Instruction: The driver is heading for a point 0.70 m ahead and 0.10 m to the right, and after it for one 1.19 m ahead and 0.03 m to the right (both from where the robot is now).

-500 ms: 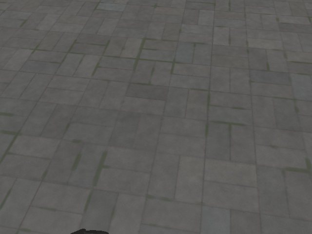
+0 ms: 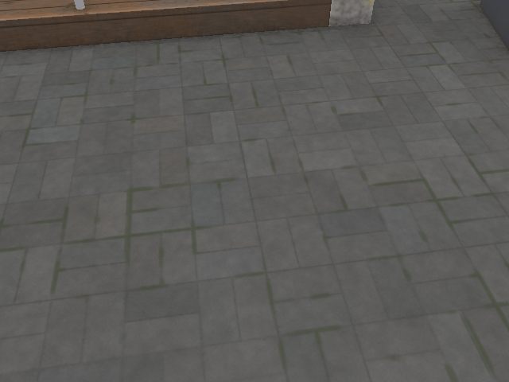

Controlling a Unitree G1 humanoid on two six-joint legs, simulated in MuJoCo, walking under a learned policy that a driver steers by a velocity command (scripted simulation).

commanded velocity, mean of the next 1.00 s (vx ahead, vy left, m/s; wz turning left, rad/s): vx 0.41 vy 0.00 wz -0.32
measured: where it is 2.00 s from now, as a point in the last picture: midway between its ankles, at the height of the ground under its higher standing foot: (332, 357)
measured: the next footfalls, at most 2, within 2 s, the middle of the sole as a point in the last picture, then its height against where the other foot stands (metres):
right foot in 0.50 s outside the picture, level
left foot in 0.94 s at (307, 311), level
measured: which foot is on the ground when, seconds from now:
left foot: down 0.00-0.52, up 0.54-0.92, down 0.94-1.00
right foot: up 0.00-0.48, down 0.50-0.96, up 0.98-1.00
